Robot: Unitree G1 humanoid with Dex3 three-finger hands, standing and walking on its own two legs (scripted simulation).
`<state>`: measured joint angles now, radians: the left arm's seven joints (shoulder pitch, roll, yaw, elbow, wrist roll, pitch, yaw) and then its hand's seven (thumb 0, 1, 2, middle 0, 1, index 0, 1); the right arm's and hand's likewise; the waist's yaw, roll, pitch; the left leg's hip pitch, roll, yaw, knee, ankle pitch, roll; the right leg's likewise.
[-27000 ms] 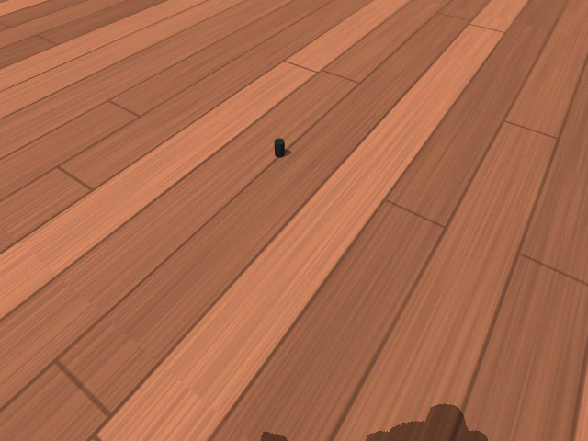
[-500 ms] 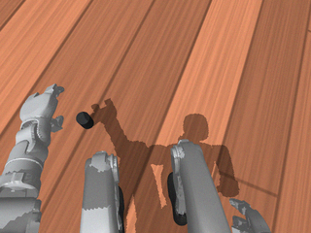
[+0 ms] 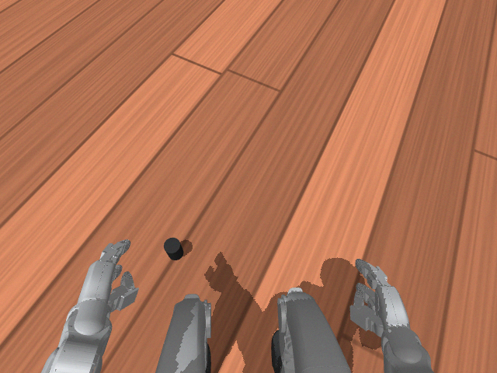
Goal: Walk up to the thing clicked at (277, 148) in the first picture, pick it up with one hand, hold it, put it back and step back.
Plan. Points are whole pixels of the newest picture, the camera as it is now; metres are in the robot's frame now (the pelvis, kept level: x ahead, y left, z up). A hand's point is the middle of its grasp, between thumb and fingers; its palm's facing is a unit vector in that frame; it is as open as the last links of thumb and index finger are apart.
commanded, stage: home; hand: left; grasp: from above
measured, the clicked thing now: (174, 249) +0.47 +0.21 -0.56
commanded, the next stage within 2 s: none
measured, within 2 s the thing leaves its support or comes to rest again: neither
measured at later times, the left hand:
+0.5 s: hand (94, 302) +0.22 +0.19 +0.07, palm faces +0.08 -0.98 -0.20, open 7.4 cm
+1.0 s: hand (91, 307) +0.21 +0.19 +0.06, palm faces +0.06 -0.98 -0.20, open 7.4 cm
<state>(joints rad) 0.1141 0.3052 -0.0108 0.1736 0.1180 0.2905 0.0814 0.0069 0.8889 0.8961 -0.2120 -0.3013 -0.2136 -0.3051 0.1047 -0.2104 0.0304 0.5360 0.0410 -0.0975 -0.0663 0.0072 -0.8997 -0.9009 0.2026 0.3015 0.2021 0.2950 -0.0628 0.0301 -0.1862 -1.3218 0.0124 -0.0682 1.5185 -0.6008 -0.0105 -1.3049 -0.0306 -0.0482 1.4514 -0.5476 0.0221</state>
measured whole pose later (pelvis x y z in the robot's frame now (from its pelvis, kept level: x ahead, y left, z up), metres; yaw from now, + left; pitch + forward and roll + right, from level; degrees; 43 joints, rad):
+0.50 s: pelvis +0.06 +0.00 +0.11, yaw +1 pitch +11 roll -3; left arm 0.52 0.23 0.04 -0.15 -0.07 0.47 0.03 0.01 0.90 0.90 -0.20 -0.30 -0.21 -0.30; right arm 0.30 -0.23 0.04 0.50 0.02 -0.21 -0.19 0.01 -0.90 -0.90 0.20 0.30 0.20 0.30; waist -0.05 0.05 -0.19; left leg -0.70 0.02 -0.06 1.02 -0.51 0.00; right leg -0.67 -0.02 -0.06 0.94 -0.45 0.03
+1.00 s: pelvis +0.05 +0.01 +0.11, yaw +1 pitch +9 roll -3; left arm 0.49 0.23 0.03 -0.12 -0.06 0.46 0.02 0.01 0.90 0.90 -0.20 -0.30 -0.20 -0.30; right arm 0.29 -0.22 0.04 0.54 0.00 -0.22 -0.18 0.01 -0.90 -0.90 0.20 0.30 0.20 0.30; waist -0.04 0.05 -0.16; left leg -0.67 0.02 -0.05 1.01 -0.50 0.00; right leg -0.65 -0.02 -0.05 0.93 -0.45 0.03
